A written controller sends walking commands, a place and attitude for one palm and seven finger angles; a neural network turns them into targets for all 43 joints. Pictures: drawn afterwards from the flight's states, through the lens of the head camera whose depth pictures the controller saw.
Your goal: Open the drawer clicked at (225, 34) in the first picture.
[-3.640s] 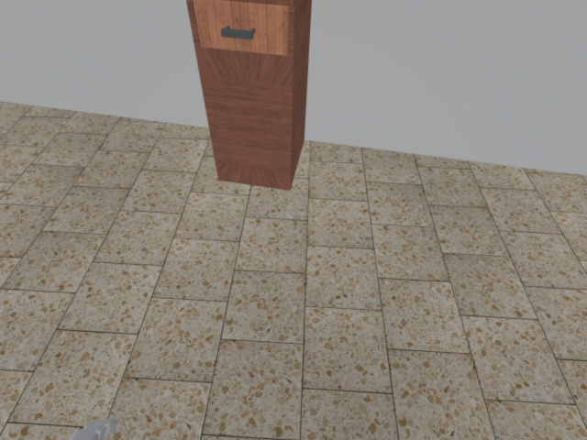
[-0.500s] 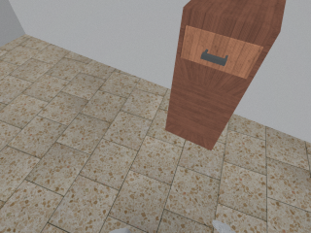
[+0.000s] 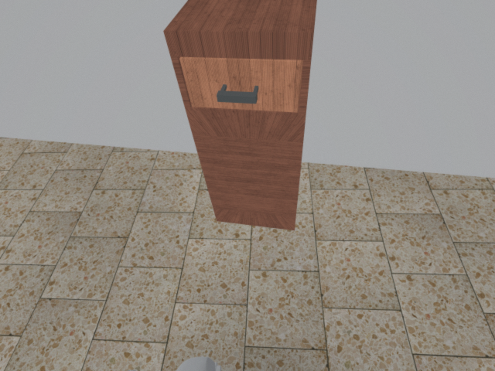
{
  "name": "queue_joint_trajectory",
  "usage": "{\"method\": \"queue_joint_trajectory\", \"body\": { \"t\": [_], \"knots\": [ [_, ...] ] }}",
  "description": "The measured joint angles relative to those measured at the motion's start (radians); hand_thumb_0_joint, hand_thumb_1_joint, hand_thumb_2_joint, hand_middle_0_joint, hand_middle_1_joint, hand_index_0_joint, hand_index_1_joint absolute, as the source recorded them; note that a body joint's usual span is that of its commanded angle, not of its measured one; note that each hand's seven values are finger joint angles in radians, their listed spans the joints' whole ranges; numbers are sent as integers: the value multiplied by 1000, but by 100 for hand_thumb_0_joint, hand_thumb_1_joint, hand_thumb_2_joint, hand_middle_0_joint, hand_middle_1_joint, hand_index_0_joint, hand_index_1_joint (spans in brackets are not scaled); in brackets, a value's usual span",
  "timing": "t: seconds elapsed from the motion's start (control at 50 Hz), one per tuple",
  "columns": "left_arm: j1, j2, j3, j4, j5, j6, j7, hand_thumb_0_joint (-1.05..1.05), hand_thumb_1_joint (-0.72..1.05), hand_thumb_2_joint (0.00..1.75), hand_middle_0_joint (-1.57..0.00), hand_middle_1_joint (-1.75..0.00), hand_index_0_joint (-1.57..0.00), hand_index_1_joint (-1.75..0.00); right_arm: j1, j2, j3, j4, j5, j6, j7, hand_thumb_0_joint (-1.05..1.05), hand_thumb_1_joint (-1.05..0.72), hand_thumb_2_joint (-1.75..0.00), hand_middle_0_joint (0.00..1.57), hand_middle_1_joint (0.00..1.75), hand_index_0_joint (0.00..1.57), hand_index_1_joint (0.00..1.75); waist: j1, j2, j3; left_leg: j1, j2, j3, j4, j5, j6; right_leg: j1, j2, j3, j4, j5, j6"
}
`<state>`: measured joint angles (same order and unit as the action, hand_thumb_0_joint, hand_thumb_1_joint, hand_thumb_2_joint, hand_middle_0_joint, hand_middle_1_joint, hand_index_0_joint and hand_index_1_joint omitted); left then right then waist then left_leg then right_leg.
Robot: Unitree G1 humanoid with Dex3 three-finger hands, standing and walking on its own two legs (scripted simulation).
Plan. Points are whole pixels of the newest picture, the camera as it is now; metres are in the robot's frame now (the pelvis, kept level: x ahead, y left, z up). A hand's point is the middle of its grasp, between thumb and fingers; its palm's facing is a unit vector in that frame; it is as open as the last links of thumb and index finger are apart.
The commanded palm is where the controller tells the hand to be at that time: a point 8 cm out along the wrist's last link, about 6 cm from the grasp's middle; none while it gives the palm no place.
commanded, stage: turn to face it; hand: left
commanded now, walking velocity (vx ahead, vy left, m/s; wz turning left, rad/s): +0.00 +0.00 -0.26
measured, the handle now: (238, 92) +0.81 +0.07 -0.01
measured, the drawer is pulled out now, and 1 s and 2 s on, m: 0.00 0.00 0.00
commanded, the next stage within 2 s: take the last steps up to it in 0.10 s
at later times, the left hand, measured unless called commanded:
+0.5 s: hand out of the picture +0.08 +0.21 -0.16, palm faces -0.07 -0.98 -0.17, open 7.4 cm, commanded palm none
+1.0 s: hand out of the picture +0.14 +0.13 -0.17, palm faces -0.05 -0.98 -0.17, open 7.3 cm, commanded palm none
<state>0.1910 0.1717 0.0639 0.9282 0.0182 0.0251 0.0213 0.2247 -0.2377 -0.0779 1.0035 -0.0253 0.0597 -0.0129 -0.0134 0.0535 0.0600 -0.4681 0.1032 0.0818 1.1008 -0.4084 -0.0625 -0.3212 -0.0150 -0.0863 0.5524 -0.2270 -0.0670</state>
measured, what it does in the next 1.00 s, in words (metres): walks ahead: left foot, then right foot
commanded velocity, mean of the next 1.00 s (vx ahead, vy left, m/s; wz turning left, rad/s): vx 0.23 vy -0.01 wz -0.07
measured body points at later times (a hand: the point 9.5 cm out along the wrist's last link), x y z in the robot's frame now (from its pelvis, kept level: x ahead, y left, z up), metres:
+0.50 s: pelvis +0.02 +0.02 +0.01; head +0.02 +0.04 +0.46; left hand +0.08 +0.26 -0.15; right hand -0.03 -0.20 -0.13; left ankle -0.02 +0.14 -0.73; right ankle +0.01 -0.11 -0.67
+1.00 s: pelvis +0.14 -0.04 +0.01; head +0.16 -0.03 +0.46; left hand +0.15 +0.18 -0.15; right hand +0.17 -0.28 -0.14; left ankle +0.23 +0.07 -0.70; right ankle +0.08 -0.14 -0.73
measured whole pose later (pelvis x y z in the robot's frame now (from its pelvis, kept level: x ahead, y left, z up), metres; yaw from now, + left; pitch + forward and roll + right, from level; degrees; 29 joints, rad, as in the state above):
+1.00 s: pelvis +0.14 -0.04 +0.01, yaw -6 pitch +0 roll -2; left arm 0.34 0.13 0.04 1.12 0.02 -0.06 0.01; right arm 0.21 -0.18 -0.07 1.05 -0.03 -0.01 0.02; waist 0.00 0.02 0.03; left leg -0.51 0.12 0.11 0.83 -0.23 -0.02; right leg -0.06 -0.01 -0.17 0.36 -0.28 -0.01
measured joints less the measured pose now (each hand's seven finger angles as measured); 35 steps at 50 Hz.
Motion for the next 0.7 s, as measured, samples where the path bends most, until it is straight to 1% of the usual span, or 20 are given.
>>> {"method": "queue_joint_trajectory", "body": {
  "t": [0.06,0.14,0.2,0.26,0.28,0.3,0.32,0.34,0.36,0.4,0.42,0.46,0.52,0.58,0.62,0.66,0.68,0.7],
  "knots": [
    [5,-6,-5,13,0,4,-4,0,91,90,-20,-30,-20,-30,10,12,7,0,1,-2,-2,1,-91,-90,20,30,19,30,-2,-16,-10,24,-10,-17,-80,12,-6,15,14,13,-52,30,-4],
    [7,-14,-7,26,2,6,-10,1,91,90,-20,-30,-20,-30,10,27,15,4,4,-3,-6,1,-91,-90,20,30,19,30,10,-31,-18,81,-24,-27,-213,-6,-1,17,34,31,-85,55,-4],
    [7,-13,-3,37,3,10,-12,1,91,90,-20,-30,-20,-30,1,41,21,4,9,-10,-11,1,-91,-90,20,30,19,30,21,-45,-20,136,-40,-27,-327,-21,10,8,48,47,-91,67,0],
    [13,-6,2,53,-2,16,-11,1,91,90,-20,-30,-20,-30,1,56,31,0,11,-29,-16,0,-91,-90,20,30,19,30,23,-55,-26,220,-52,-19,-499,47,24,-5,64,57,-78,69,13],
    [18,-2,4,58,-6,19,-12,1,91,90,-20,-30,-20,-30,7,61,34,-1,9,-39,-18,0,-91,-90,20,30,19,30,19,-59,-33,248,-53,-18,-562,59,38,-14,68,58,-60,62,19],
    [22,5,7,67,-9,24,-14,1,91,90,-20,-30,-20,-30,12,72,37,2,4,-45,-18,0,-91,-90,20,30,19,30,15,-75,-37,255,-59,-11,-570,70,52,-27,64,67,-20,0,27],
    [29,9,11,73,-8,30,-17,1,91,90,-20,-30,-20,-30,25,80,41,0,-2,-47,-17,0,-91,-89,20,30,19,30,11,-81,-45,260,-59,-6,-573,77,63,-47,64,68,46,-82,37],
    [37,12,14,79,-3,35,-22,1,91,90,-20,-30,-20,-30,39,85,45,-1,-5,-50,-16,0,-91,-89,20,30,19,30,6,-82,-52,272,-56,-2,-587,85,70,-71,65,67,131,-127,45],
    [43,15,17,84,2,38,-28,1,91,90,-20,-30,-20,-30,54,90,48,1,-7,-54,-17,0,-91,-89,20,30,19,30,1,-81,-59,287,-54,1,-610,96,73,-97,62,67,219,-139,52],
    [52,22,22,90,8,31,-40,1,91,90,-20,-30,-20,-30,85,96,52,12,-8,-63,-19,0,-91,-89,20,30,20,30,-2,-76,-68,316,-50,4,-662,118,74,-137,46,65,360,-125,62],
    [56,25,23,91,10,25,-44,1,91,90,-20,-30,-20,-30,98,99,54,20,-8,-69,-19,0,-91,-89,20,30,20,30,-1,-76,-69,332,-49,8,-686,127,73,-150,35,65,406,-108,67],
    [64,30,22,94,10,16,-47,1,91,90,-20,-30,-19,-30,122,103,55,35,-8,-79,-18,0,-91,-89,21,30,20,30,0,-75,-70,359,-49,18,-723,138,71,-162,8,63,446,-83,75],
    [64,33,19,104,8,12,-46,1,91,90,-19,-30,-19,-30,154,108,52,55,-9,-93,-17,0,-91,-89,21,30,20,30,-7,-73,-62,393,-49,35,-755,137,66,-152,-30,53,401,-72,86],
    [48,29,14,112,6,11,-46,1,91,90,-19,-30,-19,-30,179,110,47,74,-13,-99,-13,0,-91,-89,21,30,20,30,-23,-65,-44,414,-41,47,-757,119,53,-117,-54,28,269,-100,89],
    [32,22,10,113,4,6,-47,1,92,90,-19,-30,-19,-30,195,108,43,89,-15,-97,-11,0,-91,-89,21,30,20,30,-35,-55,-33,420,-31,53,-738,96,40,-85,-56,9,171,-116,85],
    [17,13,7,111,2,-8,-48,1,92,90,-19,-30,-19,-30,213,104,39,107,-14,-92,-8,0,-91,-89,21,30,20,30,-42,-44,-25,419,-17,56,-695,57,22,-36,-47,-12,62,-82,78],
    [12,12,5,107,2,-21,-49,1,91,90,-19,-30,-19,-30,226,104,38,115,-11,-90,-6,0,-91,-89,21,30,20,30,-42,-44,-25,408,-12,54,-651,26,14,-1,-42,-19,3,-57,69],
    [1,6,4,107,4,-37,-46,1,91,90,-19,-30,-19,-30,232,100,37,126,-5,-87,-3,0,-91,-89,21,30,20,30,-39,-33,-19,381,2,49,-573,-10,22,6,-35,-28,-3,-17,58]
  ]
}}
